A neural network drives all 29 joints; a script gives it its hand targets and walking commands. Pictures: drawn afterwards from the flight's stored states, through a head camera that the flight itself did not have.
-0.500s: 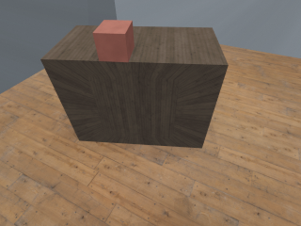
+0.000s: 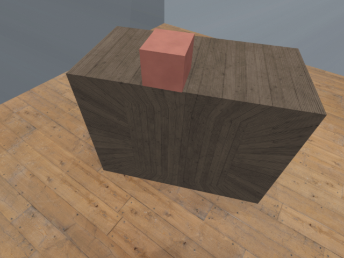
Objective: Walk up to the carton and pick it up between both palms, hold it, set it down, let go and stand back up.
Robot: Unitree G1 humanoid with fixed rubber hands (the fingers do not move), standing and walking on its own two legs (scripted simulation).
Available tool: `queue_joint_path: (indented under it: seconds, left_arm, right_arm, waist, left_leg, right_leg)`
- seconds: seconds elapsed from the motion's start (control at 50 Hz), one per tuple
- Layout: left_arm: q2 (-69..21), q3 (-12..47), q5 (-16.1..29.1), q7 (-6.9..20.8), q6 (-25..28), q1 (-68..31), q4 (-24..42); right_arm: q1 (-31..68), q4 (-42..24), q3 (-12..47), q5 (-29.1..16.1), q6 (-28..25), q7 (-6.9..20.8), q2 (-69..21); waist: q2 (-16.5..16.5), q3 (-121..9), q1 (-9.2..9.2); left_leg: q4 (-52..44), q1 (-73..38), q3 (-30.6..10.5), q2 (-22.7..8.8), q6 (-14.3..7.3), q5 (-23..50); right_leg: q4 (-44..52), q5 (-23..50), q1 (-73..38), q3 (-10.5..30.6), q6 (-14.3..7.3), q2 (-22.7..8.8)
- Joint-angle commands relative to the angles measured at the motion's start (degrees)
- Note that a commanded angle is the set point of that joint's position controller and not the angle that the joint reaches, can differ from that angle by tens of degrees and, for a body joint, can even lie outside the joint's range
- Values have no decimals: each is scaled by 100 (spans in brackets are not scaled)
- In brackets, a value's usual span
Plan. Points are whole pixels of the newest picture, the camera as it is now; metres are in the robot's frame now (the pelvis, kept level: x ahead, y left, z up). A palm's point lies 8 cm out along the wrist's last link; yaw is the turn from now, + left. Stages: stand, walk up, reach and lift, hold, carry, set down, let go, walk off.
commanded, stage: walk up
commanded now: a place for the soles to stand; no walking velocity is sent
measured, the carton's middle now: (168, 59) +0.82 +0.04 +0.06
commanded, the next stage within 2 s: none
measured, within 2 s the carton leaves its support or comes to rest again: neither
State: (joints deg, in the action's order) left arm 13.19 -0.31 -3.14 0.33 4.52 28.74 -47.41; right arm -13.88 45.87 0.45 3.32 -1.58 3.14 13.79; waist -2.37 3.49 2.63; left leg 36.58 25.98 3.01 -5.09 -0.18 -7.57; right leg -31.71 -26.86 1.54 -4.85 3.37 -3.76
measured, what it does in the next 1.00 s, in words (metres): walks ahead: right foot, then left foot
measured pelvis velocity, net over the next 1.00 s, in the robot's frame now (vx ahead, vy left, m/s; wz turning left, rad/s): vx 0.27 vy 0.06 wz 0.00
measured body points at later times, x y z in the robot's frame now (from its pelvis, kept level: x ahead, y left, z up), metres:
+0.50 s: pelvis +0.18 +0.02 +0.00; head +0.19 +0.00 +0.45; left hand +0.31 +0.24 -0.11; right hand +0.13 -0.23 -0.14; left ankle +0.13 +0.12 -0.72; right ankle +0.27 -0.09 -0.72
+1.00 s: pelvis +0.27 +0.06 +0.00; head +0.30 +0.09 +0.45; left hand +0.34 +0.32 -0.15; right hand +0.37 -0.17 -0.12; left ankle +0.34 +0.19 -0.72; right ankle +0.26 -0.07 -0.71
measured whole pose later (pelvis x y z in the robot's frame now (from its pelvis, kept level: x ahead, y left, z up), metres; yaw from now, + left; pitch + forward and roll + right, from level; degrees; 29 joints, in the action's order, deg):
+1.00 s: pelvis +0.27 +0.06 +0.00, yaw +0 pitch -3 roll +0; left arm 15.6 1.1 -0.7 -1.2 -2.4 13.8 -47.3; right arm -11.6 45.8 1.6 -0.2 0.4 -0.4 11.2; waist 3.7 7.0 1.0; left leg 38.5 21.8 2.5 -1.9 0.2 -13.7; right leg -47.0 -31.9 18.1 -1.6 0.8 -4.0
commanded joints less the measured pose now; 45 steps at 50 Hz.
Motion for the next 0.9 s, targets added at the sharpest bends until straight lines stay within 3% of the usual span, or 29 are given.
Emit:
queue_joint_path:
  seconds: [0.0,0.02,0.04,0.06,0.1,0.16,0.2,0.24,0.3,0.36,0.4,0.42,0.44,0.46,0.48,0.5,0.52,0.54,0.6,0.68,0.74,0.78,0.8,0.82,0.84,0.86,0.88]
  left_arm:
    - [162,60,44,18,-164,856,417]
    - [520,-61,142,-38,-263,689,608]
    - [765,-103,113,-51,-290,166,738]
    - [788,-104,111,-34,-256,-212,786]
    - [635,-76,123,3,-199,-240,651]
    - [461,-73,50,25,-172,-248,563]
    - [368,-67,20,62,-196,-393,559]
    - [308,-48,15,94,-220,-734,671]
    - [257,-9,40,131,-191,-1222,816]
    - [265,-12,70,88,-146,-1378,852]
    - [336,-79,49,-3,-108,-1012,746]
    - [446,-138,26,-58,-89,-660,615]
    - [627,-232,17,-112,-70,-243,505]
    - [1031,-342,-4,-163,-62,123,534]
    - [1401,-379,122,-221,-127,269,572]
    - [1417,-434,277,-278,-207,160,475]
    - [1221,-371,342,-285,-205,20,515]
    - [1037,-304,334,-284,-164,-52,518]
    - [771,-208,270,-256,-36,-530,517]
    - [571,-99,224,-189,-33,-1241,516]
    - [766,-117,183,-119,-163,-1351,497]
    - [972,-125,197,-82,-296,-1384,482]
    - [929,-84,199,-64,-351,-1286,463]
    - [753,-10,215,-45,-394,-1050,413]
    - [480,114,262,-45,-441,-716,402]
    - [331,164,281,-105,-577,-429,317]
    - [420,116,270,-180,-706,-518,252]
  right_arm:
    - [-2036,33,-585,-44,-167,-246,1430]
    - [-1836,4,-650,-290,-84,-306,1689]
    - [-1551,-75,-610,-434,-55,-343,1494]
    - [-1405,-129,-542,-456,-61,-357,1298]
    - [-1119,-180,-431,-337,-146,-360,1005]
    - [-1039,-114,-304,-245,-279,-254,621]
    - [-1153,-75,-300,-194,-326,-263,625]
    - [-1231,-33,-299,-171,-336,-271,671]
    - [-1315,37,-282,-144,-311,-248,774]
    - [-1401,84,-261,-91,-244,-202,965]
    - [-1406,96,-204,-82,-155,-166,1014]
    - [-1452,104,-146,-65,-107,-159,917]
    - [-1615,115,-71,-55,-64,-151,737]
    - [-1858,51,66,-87,-43,-133,399]
    - [-2096,-21,61,-99,44,-150,468]
    - [-1799,-88,-65,-34,144,-209,846]
    - [-1387,-184,-119,12,172,-249,932]
    - [-1131,-227,-139,19,157,-261,903]
    - [-1251,-120,-147,-49,108,-223,612]
    - [-1320,20,-45,-129,149,-250,161]
    - [-1017,3,-36,-214,105,-268,154]
    - [-952,1,-87,-239,53,-315,258]
    - [-961,-18,-142,-222,14,-349,425]
    - [-970,-60,-218,-209,-15,-378,678]
    - [-860,-197,-307,-221,-15,-400,1034]
    - [-576,-295,-314,-314,39,-406,1203]
    - [-236,-299,-346,-398,98,-423,1307]
  waist:
    - [-1547,-602,-654]
    - [-1371,-402,-718]
    - [-980,120,-744]
    - [-741,468,-728]
    - [-634,559,-510]
    - [-453,209,-344]
    - [-351,60,-352]
    - [-334,111,-393]
    - [-442,181,-510]
    - [-531,217,-572]
    - [-325,188,-381]
    - [1,119,-236]
    - [503,-49,-66]
    - [1496,-386,67]
    - [1621,-297,-24]
    - [1356,116,103]
    - [1278,424,182]
    - [1073,559,206]
    - [1035,415,-135]
    - [1308,36,-471]
    - [1490,-278,-403]
    - [1163,-485,-473]
    - [858,-520,-496]
    - [428,-639,-459]
    - [-390,-817,-360]
    - [-662,-725,-199]
    - [-848,-444,-195]
  left_leg:
    - [-1297,-3016,-3032,-1452,-526,-1375]
    - [-2360,-2689,-4326,-1907,-995,-2959]
    - [-2818,-2192,-4481,-1940,-963,-3660]
    - [-2766,-1946,-3831,-1735,-883,-3079]
    - [-2386,-1506,-2483,-1450,-872,-1445]
    - [-2254,-1184,-1660,-1137,-1067,-335]
    - [-2202,-1376,-1352,-1084,-1174,-78]
    - [-2222,-1412,-1188,-1049,-1203,-331]
    - [-2122,-1364,-806,-840,-1101,-583]
    - [-1859,-1012,-657,-845,-1067,-678]
    - [-1381,-615,-526,-746,-967,-803]
    - [-869,-382,-438,-584,-840,-923]
    - [11,-50,-241,-343,-656,-1121]
    - [1477,505,158,117,-324,-1726]
    - [2507,982,184,486,-64,-2873]
    - [2992,1272,-87,262,-2,-3013]
    - [3209,1463,-226,149,34,-2883]
    - [3257,1506,-369,67,63,-2651]
    - [2657,817,-557,-22,193,-1908]
    - [1567,-571,-259,128,234,-1216]
    - [739,-1093,163,365,188,-193]
    - [-224,-1715,345,520,90,880]
    - [-653,-2001,180,460,72,1445]
    - [-668,-2245,-273,69,4,1943]
    - [-900,-2137,-1446,-962,-341,2412]
    - [-1370,-1366,-2334,-1632,-887,1857]
    - [-1614,-826,-2384,-1708,-1254,777]
  right_leg:
    - [-3672,-790,2936,97,-530,350]
    - [-4088,-801,3359,364,-493,330]
    - [-4287,-504,3573,591,-458,67]
    - [-4316,-223,3668,733,-493,-14]
    - [-3797,161,3332,786,-480,-238]
    - [-3259,334,2698,682,-430,-188]
    - [-2878,636,2846,564,-378,-167]
    - [-2296,983,2986,508,-330,-197]
    - [-1230,1637,2701,305,-320,-141]
    - [-557,1820,1934,15,-396,83]
    - [-98,1999,1090,-104,-503,263]
    - [-1,1919,603,-62,-541,330]
    - [103,1655,44,326,-599,103]
    - [664,468,-424,2019,-902,-1119]
    - [1671,-580,-222,4029,-1396,-2278]
    - [2055,-1395,180,4492,-1849,-2532]
    - [2127,-1274,436,4257,-1874,-2429]
    - [2045,-640,497,3627,-1792,-2192]
    - [1764,1318,924,2042,-1437,-1548]
    - [1120,3915,1797,428,-1293,-960]
    - [391,4777,1675,66,-1212,-666]
    - [-283,4289,1774,-17,-1050,-608]
    - [-580,3635,1910,56,-851,-536]
    - [-896,2568,2070,68,-619,-396]
    - [-1490,920,2179,-49,-337,-76]
    - [-1853,-825,1785,201,-257,110]
    - [-2058,-1228,1702,377,-265,-9]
